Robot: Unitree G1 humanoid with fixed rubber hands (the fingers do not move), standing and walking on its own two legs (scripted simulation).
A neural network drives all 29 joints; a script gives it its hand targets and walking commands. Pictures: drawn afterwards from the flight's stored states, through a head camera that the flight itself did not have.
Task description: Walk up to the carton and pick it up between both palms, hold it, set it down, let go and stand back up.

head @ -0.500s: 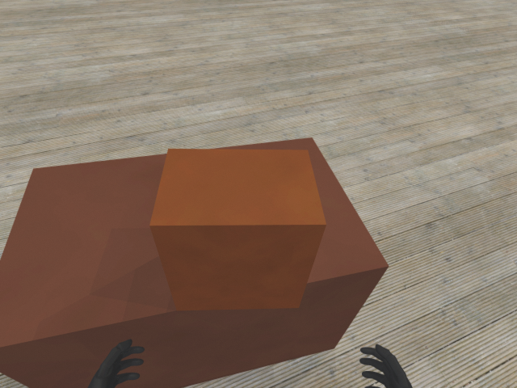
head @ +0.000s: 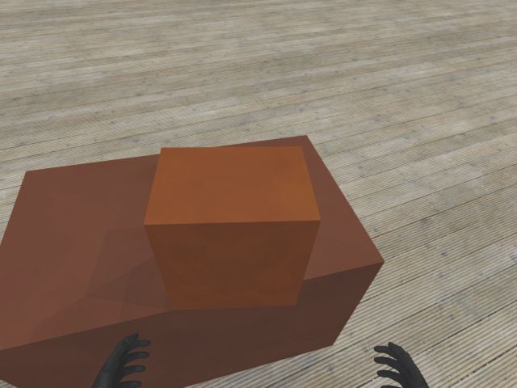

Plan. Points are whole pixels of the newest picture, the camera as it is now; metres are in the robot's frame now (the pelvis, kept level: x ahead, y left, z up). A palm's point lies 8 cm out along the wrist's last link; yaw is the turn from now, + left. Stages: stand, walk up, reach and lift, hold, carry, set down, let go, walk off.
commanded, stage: stand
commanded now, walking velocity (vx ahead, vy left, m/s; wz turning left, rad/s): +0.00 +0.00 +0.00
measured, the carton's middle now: (234, 232) +0.42 +0.06 -0.04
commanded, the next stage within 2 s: none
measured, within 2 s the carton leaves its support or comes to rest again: neither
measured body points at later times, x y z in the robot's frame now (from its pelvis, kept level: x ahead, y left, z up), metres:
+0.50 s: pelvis -0.01 +0.02 +0.00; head -0.01 +0.02 +0.45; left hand +0.13 +0.26 -0.12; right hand +0.03 -0.25 -0.13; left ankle +0.00 +0.13 -0.74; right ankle -0.02 -0.11 -0.74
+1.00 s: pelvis -0.01 +0.03 +0.00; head -0.01 +0.03 +0.45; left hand +0.07 +0.27 -0.14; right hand -0.01 -0.23 -0.15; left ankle +0.00 +0.13 -0.74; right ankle -0.02 -0.11 -0.74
